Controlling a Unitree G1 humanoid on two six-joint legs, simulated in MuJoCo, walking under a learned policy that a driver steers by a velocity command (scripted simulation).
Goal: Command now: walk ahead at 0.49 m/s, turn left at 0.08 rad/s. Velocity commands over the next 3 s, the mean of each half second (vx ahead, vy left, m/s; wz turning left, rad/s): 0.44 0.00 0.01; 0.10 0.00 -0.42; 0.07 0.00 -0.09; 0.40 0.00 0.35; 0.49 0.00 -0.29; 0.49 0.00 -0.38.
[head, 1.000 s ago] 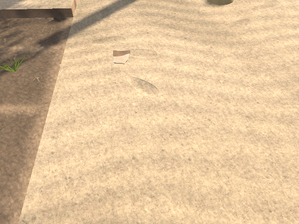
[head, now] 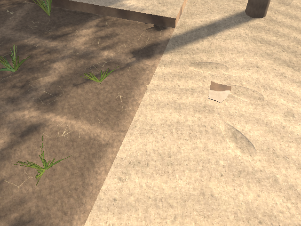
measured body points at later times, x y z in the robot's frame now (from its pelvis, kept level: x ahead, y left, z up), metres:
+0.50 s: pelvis +0.27 +0.06 +0.00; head +0.31 +0.08 +0.45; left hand +0.29 +0.33 -0.15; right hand +0.45 -0.19 -0.09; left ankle +0.36 +0.16 -0.73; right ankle +0.14 -0.08 -0.65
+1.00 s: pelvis +0.35 +0.03 +0.00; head +0.39 +0.00 +0.45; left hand +0.58 +0.25 -0.09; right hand +0.39 -0.28 -0.13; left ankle +0.35 +0.16 -0.70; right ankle +0.34 -0.07 -0.73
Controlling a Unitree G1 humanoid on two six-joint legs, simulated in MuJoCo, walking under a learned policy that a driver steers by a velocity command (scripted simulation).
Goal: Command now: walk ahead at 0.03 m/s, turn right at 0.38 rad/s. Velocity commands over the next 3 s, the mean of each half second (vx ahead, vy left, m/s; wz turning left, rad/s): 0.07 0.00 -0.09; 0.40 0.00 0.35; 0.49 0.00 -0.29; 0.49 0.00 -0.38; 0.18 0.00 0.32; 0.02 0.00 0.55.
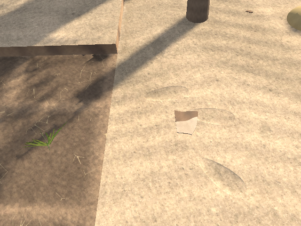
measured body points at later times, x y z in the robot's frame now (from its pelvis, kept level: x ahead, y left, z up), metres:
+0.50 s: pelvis +0.04 +0.00 +0.00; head +0.04 +0.01 +0.45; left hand +0.19 +0.25 -0.11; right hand +0.08 -0.27 -0.13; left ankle +0.02 +0.14 -0.73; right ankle +0.02 -0.09 -0.72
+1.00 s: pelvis +0.22 +0.08 -0.02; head +0.26 +0.09 +0.43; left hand +0.09 +0.32 -0.15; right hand +0.51 -0.08 -0.10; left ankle +0.32 +0.21 -0.73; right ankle +0.04 -0.10 -0.72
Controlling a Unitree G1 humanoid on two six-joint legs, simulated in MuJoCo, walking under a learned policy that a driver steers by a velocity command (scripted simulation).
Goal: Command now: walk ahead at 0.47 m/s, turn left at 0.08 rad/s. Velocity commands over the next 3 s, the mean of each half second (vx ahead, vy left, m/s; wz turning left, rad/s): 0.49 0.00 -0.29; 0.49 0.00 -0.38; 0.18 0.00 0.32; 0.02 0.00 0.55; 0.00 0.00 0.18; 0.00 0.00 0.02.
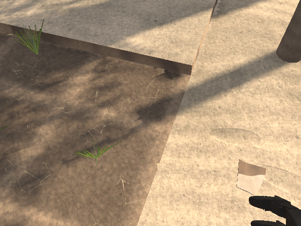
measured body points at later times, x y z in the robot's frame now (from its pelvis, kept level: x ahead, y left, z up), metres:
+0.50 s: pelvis +0.26 +0.00 +0.01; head +0.29 -0.01 +0.46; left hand +0.49 +0.20 -0.09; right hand +0.22 -0.26 -0.13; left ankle +0.13 +0.11 -0.72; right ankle +0.41 -0.16 -0.68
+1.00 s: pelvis +0.54 -0.09 +0.02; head +0.57 -0.11 +0.47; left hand +0.70 +0.15 -0.09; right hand +0.64 -0.39 -0.07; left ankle +0.77 -0.02 -0.68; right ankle +0.41 -0.13 -0.72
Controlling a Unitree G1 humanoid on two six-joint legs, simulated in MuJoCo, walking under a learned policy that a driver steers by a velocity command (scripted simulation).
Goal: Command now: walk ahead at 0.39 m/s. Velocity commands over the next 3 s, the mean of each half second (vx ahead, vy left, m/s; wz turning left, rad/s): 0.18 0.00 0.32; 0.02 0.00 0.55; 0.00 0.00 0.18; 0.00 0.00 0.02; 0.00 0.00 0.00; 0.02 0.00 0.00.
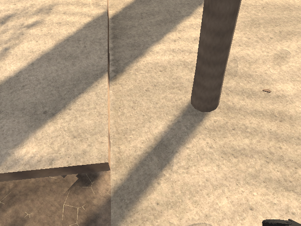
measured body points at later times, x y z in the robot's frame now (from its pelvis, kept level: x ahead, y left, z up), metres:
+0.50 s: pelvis +0.16 +0.03 +0.00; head +0.19 +0.04 +0.45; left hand +0.26 +0.33 -0.10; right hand +0.34 -0.23 -0.10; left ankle +0.20 +0.13 -0.74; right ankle +0.24 -0.11 -0.72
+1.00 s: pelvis +0.16 +0.05 -0.01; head +0.18 +0.07 +0.44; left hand +0.13 +0.36 -0.12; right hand +0.45 -0.11 -0.09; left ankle +0.11 +0.14 -0.74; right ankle +0.23 -0.10 -0.73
